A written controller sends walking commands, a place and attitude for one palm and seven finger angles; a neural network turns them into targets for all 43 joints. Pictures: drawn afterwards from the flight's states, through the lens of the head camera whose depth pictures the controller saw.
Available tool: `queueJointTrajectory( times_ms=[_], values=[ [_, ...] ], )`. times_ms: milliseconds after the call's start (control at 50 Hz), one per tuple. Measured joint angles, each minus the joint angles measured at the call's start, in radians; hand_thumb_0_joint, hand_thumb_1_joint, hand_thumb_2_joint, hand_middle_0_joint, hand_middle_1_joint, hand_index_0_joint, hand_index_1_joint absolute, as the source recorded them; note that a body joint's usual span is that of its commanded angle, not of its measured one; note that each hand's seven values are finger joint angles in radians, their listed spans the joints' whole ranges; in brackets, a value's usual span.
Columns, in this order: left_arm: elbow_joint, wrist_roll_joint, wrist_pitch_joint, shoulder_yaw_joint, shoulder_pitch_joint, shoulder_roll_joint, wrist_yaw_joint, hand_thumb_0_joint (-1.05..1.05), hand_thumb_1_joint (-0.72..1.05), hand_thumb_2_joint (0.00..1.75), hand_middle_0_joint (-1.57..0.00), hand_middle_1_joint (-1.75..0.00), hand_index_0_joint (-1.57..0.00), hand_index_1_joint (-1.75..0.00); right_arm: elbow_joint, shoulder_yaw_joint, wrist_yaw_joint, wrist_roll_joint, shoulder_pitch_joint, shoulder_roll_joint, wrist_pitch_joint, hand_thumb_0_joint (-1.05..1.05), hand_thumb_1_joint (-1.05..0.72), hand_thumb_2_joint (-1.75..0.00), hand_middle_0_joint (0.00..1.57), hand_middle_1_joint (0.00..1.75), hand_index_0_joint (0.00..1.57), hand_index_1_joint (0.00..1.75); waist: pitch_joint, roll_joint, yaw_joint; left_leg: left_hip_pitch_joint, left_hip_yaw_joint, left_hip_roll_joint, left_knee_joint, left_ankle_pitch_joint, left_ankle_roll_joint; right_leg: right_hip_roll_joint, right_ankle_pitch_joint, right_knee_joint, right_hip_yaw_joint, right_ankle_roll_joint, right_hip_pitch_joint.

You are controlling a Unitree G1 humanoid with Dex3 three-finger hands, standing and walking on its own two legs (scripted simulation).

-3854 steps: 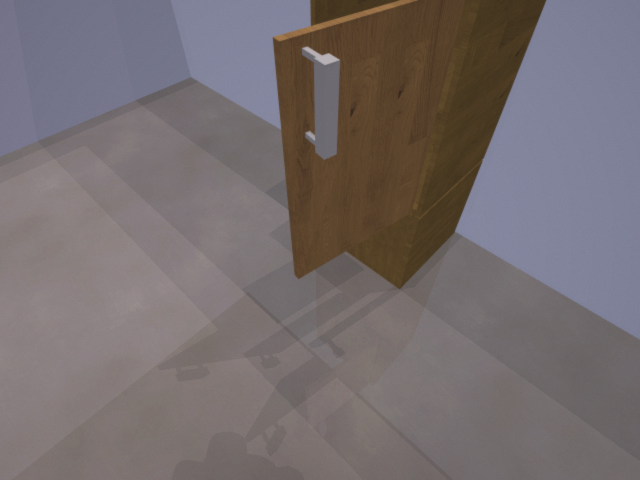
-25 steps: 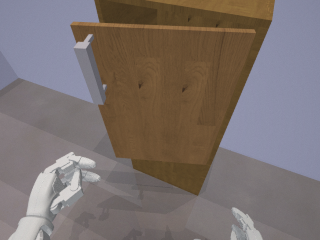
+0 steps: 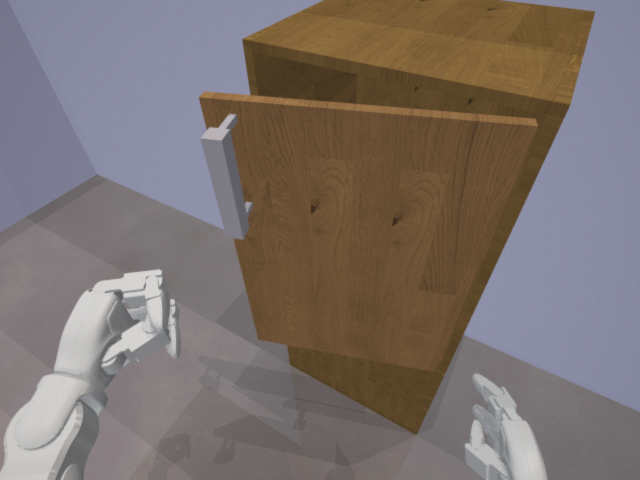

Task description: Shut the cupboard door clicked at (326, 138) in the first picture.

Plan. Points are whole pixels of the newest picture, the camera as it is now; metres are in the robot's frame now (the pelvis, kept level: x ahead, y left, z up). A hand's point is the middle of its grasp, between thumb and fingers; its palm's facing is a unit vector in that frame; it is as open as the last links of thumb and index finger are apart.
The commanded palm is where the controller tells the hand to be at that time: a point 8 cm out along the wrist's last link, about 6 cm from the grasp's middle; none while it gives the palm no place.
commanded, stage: raise the hand and make a fist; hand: left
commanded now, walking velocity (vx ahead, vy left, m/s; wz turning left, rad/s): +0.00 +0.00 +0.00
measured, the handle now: (234, 178) +0.45 +0.18 +0.16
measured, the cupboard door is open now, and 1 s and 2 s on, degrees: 18 18 18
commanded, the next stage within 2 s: bring the fist close to the handle in 0.58 s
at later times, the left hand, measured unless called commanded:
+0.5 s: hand (167, 325) +0.22 +0.18 +0.16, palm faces -0.04 -1.00 -0.08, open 3.1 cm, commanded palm +0.19 +0.23 +0.17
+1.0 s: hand (187, 284) +0.26 +0.17 +0.17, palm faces -0.05 -1.00 -0.07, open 3.1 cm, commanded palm +0.24 +0.22 +0.17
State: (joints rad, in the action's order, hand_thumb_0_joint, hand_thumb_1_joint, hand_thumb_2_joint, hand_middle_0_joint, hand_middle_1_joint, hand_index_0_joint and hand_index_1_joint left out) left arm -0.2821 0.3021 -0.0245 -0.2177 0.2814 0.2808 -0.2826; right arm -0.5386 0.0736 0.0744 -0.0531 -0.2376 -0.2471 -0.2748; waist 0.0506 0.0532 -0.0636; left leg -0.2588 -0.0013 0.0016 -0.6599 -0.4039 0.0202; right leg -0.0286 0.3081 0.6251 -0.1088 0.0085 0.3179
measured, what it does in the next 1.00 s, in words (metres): stands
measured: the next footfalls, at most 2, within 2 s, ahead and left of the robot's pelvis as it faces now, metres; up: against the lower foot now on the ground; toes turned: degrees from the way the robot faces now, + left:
none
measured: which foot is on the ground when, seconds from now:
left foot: down 0.00-1.00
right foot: down 0.00-1.00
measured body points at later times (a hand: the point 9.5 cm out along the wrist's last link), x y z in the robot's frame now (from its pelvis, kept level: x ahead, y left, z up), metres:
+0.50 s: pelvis -0.01 -0.01 +0.01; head -0.04 -0.02 +0.46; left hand +0.21 +0.24 +0.16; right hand +0.18 -0.23 -0.05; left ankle -0.03 +0.10 -0.72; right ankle +0.01 -0.11 -0.72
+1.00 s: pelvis -0.02 -0.01 +0.01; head -0.04 -0.03 +0.46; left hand +0.26 +0.23 +0.17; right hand +0.16 -0.23 -0.06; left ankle -0.03 +0.10 -0.72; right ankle +0.01 -0.11 -0.72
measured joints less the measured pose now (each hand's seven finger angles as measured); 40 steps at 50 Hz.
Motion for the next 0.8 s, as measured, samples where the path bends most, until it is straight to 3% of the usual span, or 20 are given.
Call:
queueJointTrajectory(
  times_ms=[100, 280, 400, 580, 720, 800],
  values=[
    [0.001, -0.007, -0.081, 0.011, -0.035, 0.029, -0.026, 0.02, 0.90, 0.90, -1.28, -1.47, -1.28, -1.47, -0.016, 0.010, 0.010, 0.001, 0.009, 0.004, 0.024, 0.02, -0.91, -0.90, 0.21, 0.30, 0.20, 0.30, -0.016, 0.002, -0.003, 0.039, -0.002, 0.000, 0.046, 0.023, -0.003, 0.002, -0.017, -0.035, 0.002, 0.003, -0.034],
    [0.035, 0.035, -0.113, -0.074, -0.141, 0.044, -0.025, 0.02, 0.90, 0.90, -1.30, -1.50, -1.30, -1.49, -0.056, 0.013, 0.013, -0.011, 0.008, -0.005, 0.038, 0.02, -0.91, -0.90, 0.21, 0.30, 0.20, 0.30, -0.023, 0.003, -0.002, 0.097, -0.003, -0.004, 0.103, 0.053, -0.011, 0.009, -0.043, -0.085, 0.002, 0.010, -0.087],
    [0.035, 0.019, -0.181, -0.037, -0.092, 0.021, -0.037, 0.02, 0.90, 0.90, -1.30, -1.50, -1.30, -1.50, -0.042, 0.000, 0.009, -0.013, 0.018, -0.016, 0.055, 0.02, -0.91, -0.90, 0.21, 0.30, 0.20, 0.30, -0.032, 0.006, 0.014, 0.097, -0.017, -0.003, 0.111, 0.064, -0.008, 0.009, -0.055, -0.086, 0.016, 0.009, -0.079],
    [-0.008, 0.004, -0.088, -0.043, -0.081, 0.021, 0.025, 0.02, 0.90, 0.90, -1.30, -1.50, -1.30, -1.50, -0.054, -0.002, 0.010, -0.004, -0.003, -0.009, 0.037, 0.02, -0.91, -0.90, 0.21, 0.30, 0.20, 0.30, -0.034, -0.015, 0.003, 0.118, -0.012, -0.006, 0.121, 0.076, -0.013, 0.012, -0.067, -0.102, 0.010, 0.014, -0.105],
    [0.039, -0.006, -0.159, -0.019, -0.102, 0.025, -0.003, 0.02, 0.90, 0.90, -1.30, -1.50, -1.30, -1.50, -0.055, 0.004, 0.016, -0.015, 0.010, -0.010, 0.044, 0.02, -0.91, -0.90, 0.21, 0.30, 0.20, 0.30, -0.046, 0.007, 0.010, 0.112, -0.013, -0.002, 0.121, 0.086, -0.008, 0.008, -0.081, -0.108, 0.012, 0.010, -0.101],
    [0.064, -0.005, -0.157, 0.002, -0.136, 0.026, 0.009, 0.02, 0.90, 0.90, -1.31, -1.50, -1.30, -1.50, -0.063, 0.007, 0.024, -0.010, 0.012, -0.006, 0.036, 0.02, -0.91, -0.90, 0.21, 0.30, 0.20, 0.30, -0.054, 0.001, 0.011, 0.109, -0.013, 0.001, 0.121, 0.089, -0.007, 0.005, -0.080, -0.103, 0.012, 0.010, -0.097]
  ],
)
